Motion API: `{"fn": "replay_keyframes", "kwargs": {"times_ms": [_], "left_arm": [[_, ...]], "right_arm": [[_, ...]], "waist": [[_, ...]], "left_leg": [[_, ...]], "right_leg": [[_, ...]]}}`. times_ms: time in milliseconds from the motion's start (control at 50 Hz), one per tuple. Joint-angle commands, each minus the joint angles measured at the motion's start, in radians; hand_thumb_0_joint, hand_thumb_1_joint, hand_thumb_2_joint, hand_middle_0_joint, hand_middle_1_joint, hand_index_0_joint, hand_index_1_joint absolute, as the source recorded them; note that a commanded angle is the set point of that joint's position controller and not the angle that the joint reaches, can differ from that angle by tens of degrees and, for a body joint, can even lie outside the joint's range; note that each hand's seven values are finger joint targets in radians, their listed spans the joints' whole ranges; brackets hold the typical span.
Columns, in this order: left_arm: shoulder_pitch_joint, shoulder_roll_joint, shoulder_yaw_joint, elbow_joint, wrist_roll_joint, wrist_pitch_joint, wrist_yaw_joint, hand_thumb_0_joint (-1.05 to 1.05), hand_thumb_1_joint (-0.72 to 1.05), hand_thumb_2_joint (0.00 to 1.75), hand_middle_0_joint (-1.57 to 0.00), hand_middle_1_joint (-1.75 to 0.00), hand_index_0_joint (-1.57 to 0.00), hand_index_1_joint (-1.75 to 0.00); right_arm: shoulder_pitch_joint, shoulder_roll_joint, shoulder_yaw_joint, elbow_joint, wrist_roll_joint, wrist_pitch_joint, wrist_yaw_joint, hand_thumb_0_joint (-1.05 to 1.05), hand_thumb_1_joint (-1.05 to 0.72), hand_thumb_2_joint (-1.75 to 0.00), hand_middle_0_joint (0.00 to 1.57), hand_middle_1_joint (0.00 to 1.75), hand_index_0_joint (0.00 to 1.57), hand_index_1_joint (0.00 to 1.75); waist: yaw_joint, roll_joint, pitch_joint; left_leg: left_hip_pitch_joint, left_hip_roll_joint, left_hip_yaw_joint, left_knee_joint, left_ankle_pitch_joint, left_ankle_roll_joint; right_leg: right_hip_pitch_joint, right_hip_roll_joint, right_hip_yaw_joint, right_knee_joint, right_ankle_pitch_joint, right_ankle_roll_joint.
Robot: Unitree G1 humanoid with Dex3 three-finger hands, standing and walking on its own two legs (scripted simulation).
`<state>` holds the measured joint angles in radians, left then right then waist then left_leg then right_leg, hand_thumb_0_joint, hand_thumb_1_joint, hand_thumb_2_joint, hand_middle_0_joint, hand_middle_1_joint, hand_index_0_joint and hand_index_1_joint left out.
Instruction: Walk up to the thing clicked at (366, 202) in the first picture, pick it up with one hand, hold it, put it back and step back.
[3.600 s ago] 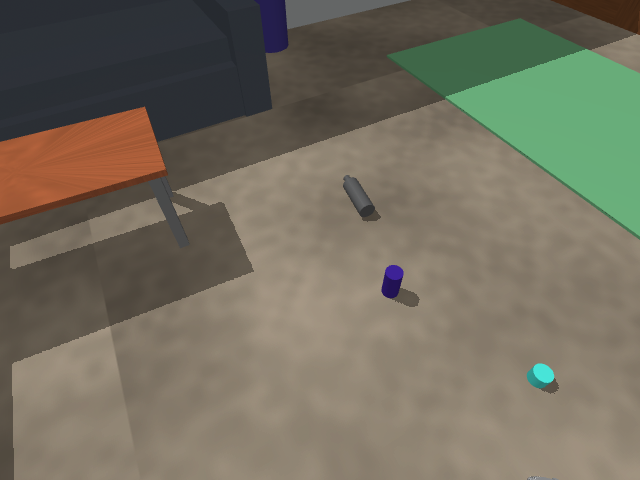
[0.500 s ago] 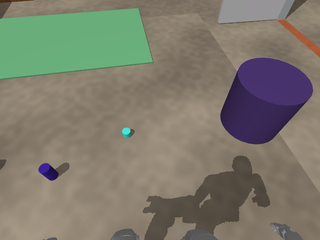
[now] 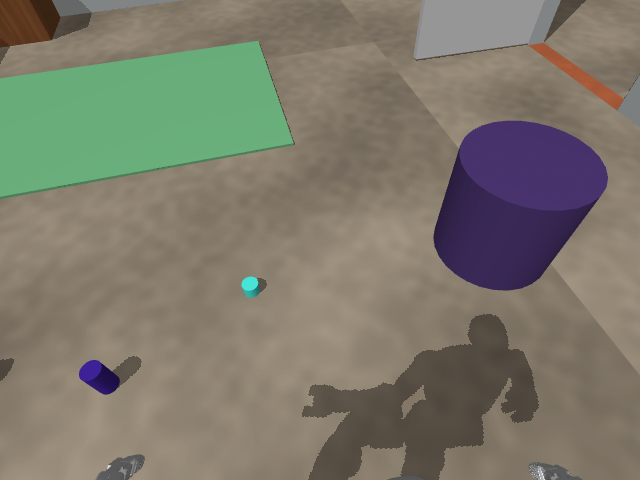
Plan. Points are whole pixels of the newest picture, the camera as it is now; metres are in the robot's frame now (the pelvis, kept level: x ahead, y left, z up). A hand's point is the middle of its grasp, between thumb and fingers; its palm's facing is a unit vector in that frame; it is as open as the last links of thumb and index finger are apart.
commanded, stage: walk up
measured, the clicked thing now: out of the picture +0.53 +1.23 -0.73
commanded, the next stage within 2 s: stand in 0.38 s
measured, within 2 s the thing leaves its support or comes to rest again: neither
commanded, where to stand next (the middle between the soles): +0.08 +0.03 m, yaw +3 degrees
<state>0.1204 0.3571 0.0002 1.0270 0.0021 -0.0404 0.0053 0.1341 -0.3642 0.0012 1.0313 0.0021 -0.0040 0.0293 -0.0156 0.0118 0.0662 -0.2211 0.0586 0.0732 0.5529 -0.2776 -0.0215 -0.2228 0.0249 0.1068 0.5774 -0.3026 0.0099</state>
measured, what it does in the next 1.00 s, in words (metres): stands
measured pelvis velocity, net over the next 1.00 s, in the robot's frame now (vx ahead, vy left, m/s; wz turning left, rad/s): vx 0.00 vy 0.01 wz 0.02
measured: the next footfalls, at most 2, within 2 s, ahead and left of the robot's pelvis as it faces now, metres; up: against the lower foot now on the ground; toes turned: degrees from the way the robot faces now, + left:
none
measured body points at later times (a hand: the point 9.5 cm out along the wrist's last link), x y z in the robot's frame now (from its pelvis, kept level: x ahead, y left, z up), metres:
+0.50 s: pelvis +0.01 +0.01 +0.01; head +0.02 +0.00 +0.46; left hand +0.10 +0.30 -0.12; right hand +0.08 -0.30 -0.12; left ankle +0.01 +0.14 -0.73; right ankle +0.01 -0.13 -0.73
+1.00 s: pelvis +0.00 +0.01 +0.02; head +0.01 +0.02 +0.47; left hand +0.07 +0.32 -0.12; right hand +0.08 -0.29 -0.12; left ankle +0.01 +0.14 -0.73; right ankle +0.01 -0.13 -0.73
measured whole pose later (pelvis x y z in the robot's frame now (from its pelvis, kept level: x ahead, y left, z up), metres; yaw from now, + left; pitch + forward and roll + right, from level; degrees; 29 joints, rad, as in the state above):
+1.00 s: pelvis +0.00 +0.01 +0.02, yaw +1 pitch -2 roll +0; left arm 0.11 0.35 0.01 1.15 0.01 -0.01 0.00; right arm 0.09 -0.35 -0.01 1.15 -0.01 -0.01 0.02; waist -0.01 -0.01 0.05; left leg -0.13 0.03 0.07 0.33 -0.16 -0.01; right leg -0.11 -0.01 0.10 0.33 -0.18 0.04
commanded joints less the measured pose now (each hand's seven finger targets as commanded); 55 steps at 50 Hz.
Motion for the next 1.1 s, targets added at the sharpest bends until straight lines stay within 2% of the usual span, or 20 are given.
{"fn": "replay_keyframes", "kwargs": {"times_ms": [0,80,140,260,340,360,400,480,540,600,700,740,920,1040,1080], "left_arm": [[-0.040,0.218,0.048,-0.025,-0.005,-0.015,0.014,0.00,0.90,0.90,-0.20,-0.30,-0.20,-0.30],[-0.050,0.209,0.041,0.005,-0.004,-0.010,0.011,0.00,0.90,0.90,-0.20,-0.30,-0.20,-0.30],[-0.078,0.210,0.040,0.018,-0.002,-0.012,0.010,0.00,0.90,0.90,-0.20,-0.30,-0.20,-0.30],[-0.091,0.210,0.039,0.035,0.002,-0.011,0.009,0.00,0.90,0.90,-0.20,-0.30,-0.20,-0.30],[-0.093,0.207,0.040,0.046,0.002,-0.009,0.010,0.00,0.90,0.90,-0.20,-0.30,-0.20,-0.30],[-0.096,0.215,0.037,0.057,0.004,-0.007,0.008,0.00,0.90,0.90,-0.20,-0.30,-0.20,-0.30],[-0.093,0.210,0.039,0.060,0.000,-0.004,0.009,0.00,0.90,0.90,-0.20,-0.30,-0.20,-0.30],[-0.083,0.208,0.039,0.070,0.000,0.001,0.008,0.00,0.90,0.90,-0.20,-0.30,-0.20,-0.30],[-0.087,0.206,0.043,0.069,0.003,0.003,0.008,0.00,0.90,0.90,-0.20,-0.30,-0.20,-0.30],[-0.085,0.206,0.042,0.072,0.003,0.007,0.006,0.00,0.90,0.90,-0.20,-0.30,-0.20,-0.30],[-0.075,0.200,0.041,0.070,0.004,0.006,0.003,0.00,0.90,0.90,-0.20,-0.30,-0.20,-0.30],[-0.080,0.200,0.041,0.069,0.005,0.006,0.004,0.00,0.90,0.90,-0.20,-0.30,-0.20,-0.30],[-0.062,0.204,0.043,0.064,0.007,0.006,0.003,0.00,0.90,0.90,-0.20,-0.30,-0.20,-0.30],[-0.040,0.196,0.038,0.065,0.007,0.008,0.001,0.00,0.90,0.90,-0.20,-0.30,-0.20,-0.30],[-0.042,0.199,0.039,0.060,0.010,0.007,0.003,0.00,0.90,0.90,-0.20,-0.30,-0.20,-0.30]], "right_arm": [[-0.060,-0.222,-0.055,-0.033,-0.004,-0.032,-0.022,0.00,-0.90,-0.90,0.20,0.30,0.20,0.30],[-0.103,-0.217,-0.052,-0.018,-0.007,-0.030,-0.021,0.00,-0.90,-0.90,0.20,0.30,0.20,0.30],[-0.093,-0.213,-0.054,0.002,-0.007,-0.029,-0.021,0.00,-0.90,-0.90,0.20,0.30,0.20,0.30],[-0.100,-0.210,-0.058,0.018,-0.007,-0.027,-0.019,0.00,-0.90,-0.90,0.20,0.30,0.20,0.30],[-0.100,-0.212,-0.061,0.026,-0.006,-0.026,-0.020,0.00,-0.90,-0.90,0.20,0.30,0.20,0.30],[-0.116,-0.200,-0.055,0.027,-0.006,-0.028,-0.024,0.00,-0.90,-0.90,0.20,0.30,0.20,0.30],[-0.112,-0.213,-0.059,0.033,-0.006,-0.029,-0.030,0.00,-0.90,-0.90,0.20,0.30,0.20,0.30],[-0.110,-0.202,-0.054,0.048,-0.007,-0.025,-0.031,0.00,-0.90,-0.90,0.20,0.30,0.20,0.30],[-0.112,-0.199,-0.054,0.049,-0.009,-0.024,-0.031,0.00,-0.90,-0.90,0.20,0.30,0.20,0.30],[-0.110,-0.194,-0.052,0.052,-0.012,-0.025,-0.031,0.00,-0.90,-0.90,0.20,0.30,0.20,0.30],[-0.109,-0.196,-0.053,0.055,-0.011,-0.028,-0.030,0.00,-0.90,-0.90,0.20,0.30,0.20,0.30],[-0.111,-0.197,-0.055,0.056,-0.013,-0.029,-0.029,0.00,-0.90,-0.90,0.20,0.30,0.20,0.30],[-0.098,-0.200,-0.058,0.053,-0.013,-0.030,-0.029,0.00,-0.90,-0.90,0.20,0.30,0.20,0.30],[-0.099,-0.201,-0.058,0.055,-0.012,-0.030,-0.028,0.00,-0.90,-0.90,0.20,0.30,0.20,0.30],[-0.100,-0.201,-0.060,0.052,-0.012,-0.029,-0.029,0.00,-0.90,-0.90,0.20,0.30,0.20,0.30]], "waist": [[0.014,0.006,-0.087],[0.020,0.021,-0.065],[0.009,0.008,-0.079],[0.002,-0.011,-0.098],[0.001,-0.016,-0.113],[-0.004,-0.040,-0.119],[-0.002,-0.031,-0.131],[-0.001,-0.032,-0.097],[-0.002,-0.013,-0.108],[0.000,-0.011,-0.087],[0.003,0.006,-0.089],[-0.001,0.002,-0.079],[0.001,-0.005,-0.089],[0.007,0.004,-0.075],[0.005,-0.010,-0.098]], "left_leg": [[0.045,0.106,-0.132,-0.175,0.091,0.087],[0.051,0.107,-0.119,-0.208,0.028,0.083],[0.082,0.095,-0.101,-0.208,0.065,0.072],[0.142,0.090,-0.078,-0.214,0.077,0.065],[0.168,0.094,-0.072,-0.219,0.115,0.065],[0.167,0.097,-0.104,-0.227,0.226,0.057],[0.188,0.095,-0.093,-0.221,0.273,0.051],[0.179,0.085,-0.093,-0.245,0.193,0.043],[0.171,0.089,-0.096,-0.255,0.179,0.043],[0.152,0.088,-0.102,-0.281,0.113,0.040],[0.159,0.092,-0.110,-0.285,0.128,0.041],[0.144,0.087,-0.114,-0.291,0.092,0.038],[0.146,0.091,-0.128,-0.295,0.118,0.045],[0.133,0.089,-0.137,-0.305,0.086,0.045],[0.159,0.089,-0.129,-0.283,0.152,0.047]], "right_leg": [[0.018,-0.074,0.073,-0.105,0.215,-0.058],[0.009,-0.073,0.079,-0.147,0.191,-0.051],[0.021,-0.086,0.092,-0.170,0.234,-0.051],[0.017,-0.098,0.100,-0.209,0.252,-0.046],[0.024,-0.101,0.091,-0.216,0.280,-0.041],[0.047,-0.119,0.077,-0.229,0.373,-0.032],[0.067,-0.122,0.075,-0.228,0.421,-0.028],[0.048,-0.120,0.070,-0.276,0.339,-0.022],[0.071,-0.125,0.067,-0.277,0.328,-0.025],[0.057,-0.121,0.064,-0.293,0.256,-0.024],[0.053,-0.127,0.061,-0.300,0.257,-0.025],[0.049,-0.125,0.057,-0.305,0.233,-0.023],[0.062,-0.129,0.046,-0.300,0.219,-0.025],[0.058,-0.127,0.038,-0.303,0.202,-0.023],[0.063,-0.135,0.039,-0.299,0.252,-0.023]]}}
